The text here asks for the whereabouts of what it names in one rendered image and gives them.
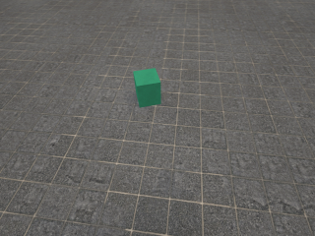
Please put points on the carton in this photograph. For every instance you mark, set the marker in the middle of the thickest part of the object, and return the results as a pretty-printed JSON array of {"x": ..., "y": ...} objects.
[{"x": 148, "y": 87}]

